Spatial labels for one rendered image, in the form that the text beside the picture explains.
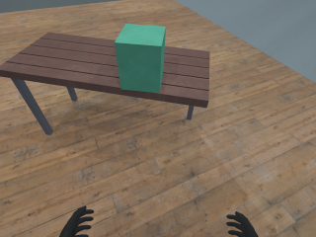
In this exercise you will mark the table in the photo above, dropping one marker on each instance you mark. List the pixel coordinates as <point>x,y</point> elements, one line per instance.
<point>91,64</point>

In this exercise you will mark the left robot hand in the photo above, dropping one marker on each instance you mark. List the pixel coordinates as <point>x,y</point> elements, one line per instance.
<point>71,227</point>

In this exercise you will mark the carton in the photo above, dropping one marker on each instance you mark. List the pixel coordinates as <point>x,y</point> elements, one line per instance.
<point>140,51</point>

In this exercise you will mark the right robot hand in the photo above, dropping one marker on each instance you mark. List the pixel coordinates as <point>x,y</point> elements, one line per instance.
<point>246,227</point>

